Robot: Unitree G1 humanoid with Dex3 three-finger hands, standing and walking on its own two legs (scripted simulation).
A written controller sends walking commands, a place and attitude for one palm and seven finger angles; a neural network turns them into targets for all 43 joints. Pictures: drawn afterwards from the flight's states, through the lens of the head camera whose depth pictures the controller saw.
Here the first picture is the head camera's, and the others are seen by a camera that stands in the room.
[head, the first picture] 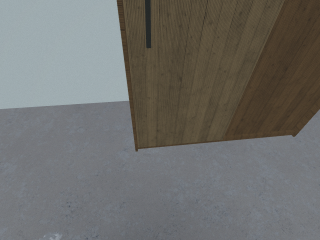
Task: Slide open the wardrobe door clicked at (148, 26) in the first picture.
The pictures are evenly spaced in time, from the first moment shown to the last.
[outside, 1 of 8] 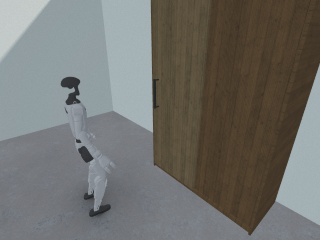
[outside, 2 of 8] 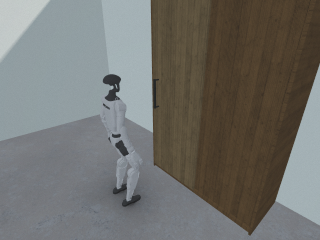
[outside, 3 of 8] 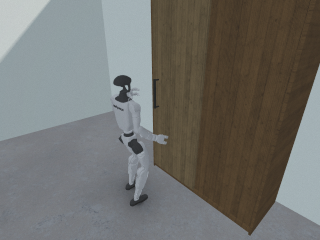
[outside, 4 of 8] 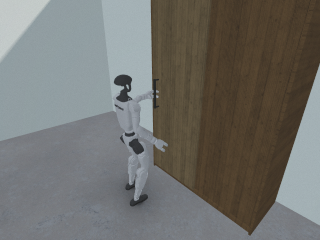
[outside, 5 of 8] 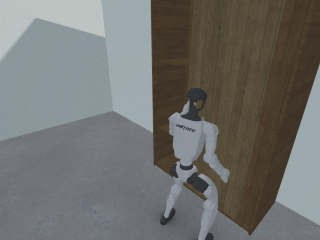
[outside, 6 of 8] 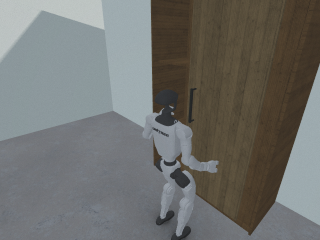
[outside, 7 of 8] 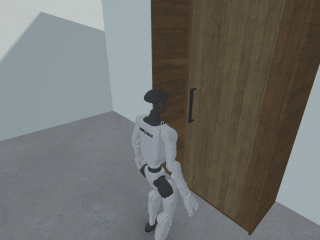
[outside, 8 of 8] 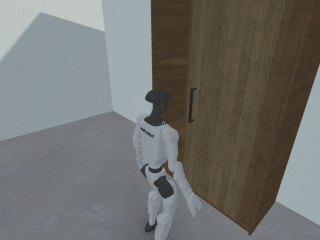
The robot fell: no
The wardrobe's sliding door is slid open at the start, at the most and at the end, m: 0.00 0.50 0.50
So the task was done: yes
